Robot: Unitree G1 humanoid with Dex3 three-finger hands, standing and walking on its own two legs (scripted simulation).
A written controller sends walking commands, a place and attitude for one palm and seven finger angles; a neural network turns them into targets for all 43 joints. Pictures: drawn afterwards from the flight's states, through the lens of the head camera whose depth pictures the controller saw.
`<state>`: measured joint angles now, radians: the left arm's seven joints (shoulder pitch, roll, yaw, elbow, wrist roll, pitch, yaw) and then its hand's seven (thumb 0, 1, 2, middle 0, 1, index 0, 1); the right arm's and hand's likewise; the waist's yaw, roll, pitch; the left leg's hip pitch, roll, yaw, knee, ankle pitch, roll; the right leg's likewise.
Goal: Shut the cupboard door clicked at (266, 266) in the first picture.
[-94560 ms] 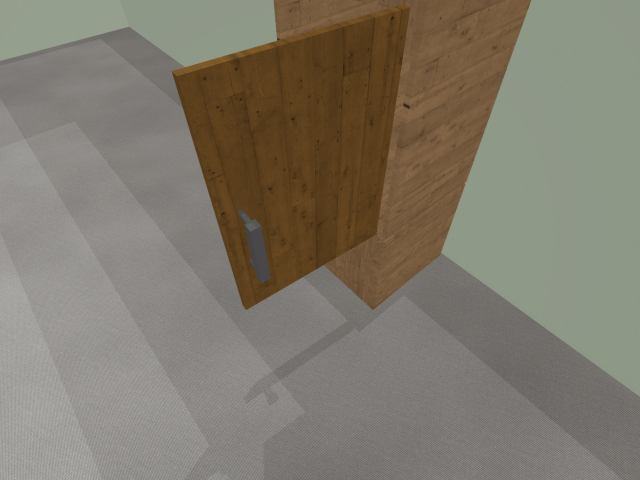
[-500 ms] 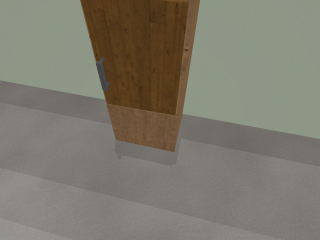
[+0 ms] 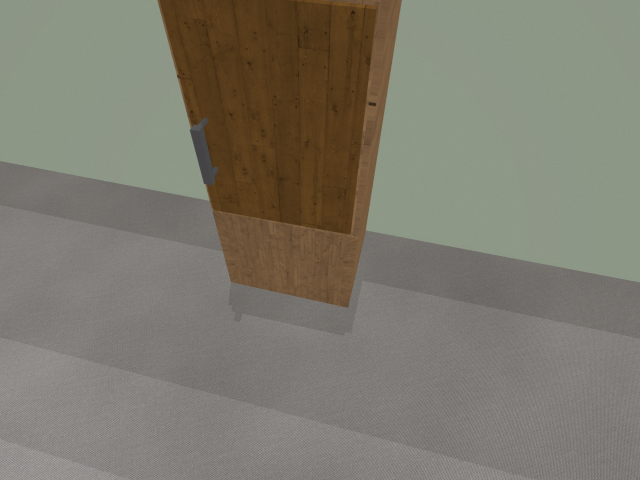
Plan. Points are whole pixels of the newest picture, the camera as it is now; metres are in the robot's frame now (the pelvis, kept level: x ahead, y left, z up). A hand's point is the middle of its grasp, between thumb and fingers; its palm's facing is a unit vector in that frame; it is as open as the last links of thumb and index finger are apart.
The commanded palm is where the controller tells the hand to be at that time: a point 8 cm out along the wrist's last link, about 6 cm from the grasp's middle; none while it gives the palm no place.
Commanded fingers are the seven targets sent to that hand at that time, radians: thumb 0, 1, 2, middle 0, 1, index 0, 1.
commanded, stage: walk to a spot facing it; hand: left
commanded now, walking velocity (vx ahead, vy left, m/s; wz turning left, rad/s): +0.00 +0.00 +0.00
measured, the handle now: (206, 151) +0.86 +0.33 -0.11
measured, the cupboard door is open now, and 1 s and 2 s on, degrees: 1 1 1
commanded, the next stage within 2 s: none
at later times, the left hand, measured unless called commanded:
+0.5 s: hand out of the picture +0.01 +0.22 -0.20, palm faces +0.21 -0.95 -0.22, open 7.3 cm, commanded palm none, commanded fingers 0.00 0.90 0.90 -0.20 -0.30 -0.20 -0.30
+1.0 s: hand out of the picture -0.01 +0.17 -0.15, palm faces +0.47 -0.82 -0.32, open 7.3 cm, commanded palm none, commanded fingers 0.00 0.90 0.90 -0.20 -0.30 -0.20 -0.30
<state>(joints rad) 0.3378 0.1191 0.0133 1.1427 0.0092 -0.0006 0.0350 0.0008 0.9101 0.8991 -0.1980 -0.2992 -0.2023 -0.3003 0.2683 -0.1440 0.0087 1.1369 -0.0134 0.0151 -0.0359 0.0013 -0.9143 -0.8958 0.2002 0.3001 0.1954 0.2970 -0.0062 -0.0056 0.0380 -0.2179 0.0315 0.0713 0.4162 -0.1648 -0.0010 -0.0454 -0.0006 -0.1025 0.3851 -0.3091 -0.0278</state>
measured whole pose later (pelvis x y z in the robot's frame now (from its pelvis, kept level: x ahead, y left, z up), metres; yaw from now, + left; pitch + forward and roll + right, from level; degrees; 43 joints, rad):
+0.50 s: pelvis +0.00 +0.02 -0.02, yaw +11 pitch -1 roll +0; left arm 0.21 0.21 0.08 0.99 0.02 0.06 0.03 0.00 0.91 0.90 -0.20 -0.30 -0.20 -0.30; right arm 0.25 -0.18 -0.04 1.01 -0.03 0.03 -0.01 0.00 -0.91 -0.90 0.20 0.30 0.20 0.30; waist -0.03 -0.05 0.12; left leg -0.36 -0.01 0.06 0.68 -0.30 0.06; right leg -0.33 -0.07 -0.11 1.04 -0.56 0.01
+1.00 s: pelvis +0.02 -0.05 +0.00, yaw +30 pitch +1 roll +3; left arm 0.21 0.20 0.05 0.88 0.03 0.02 0.03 0.00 0.91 0.90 -0.20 -0.30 -0.20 -0.30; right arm 0.18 -0.28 -0.10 0.91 -0.02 0.08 0.02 0.00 -0.91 -0.90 0.20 0.30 0.19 0.30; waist -0.04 0.04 0.09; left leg -0.54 -0.03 -0.02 1.12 -0.42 -0.06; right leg -0.22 -0.09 -0.10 0.53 -0.33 -0.01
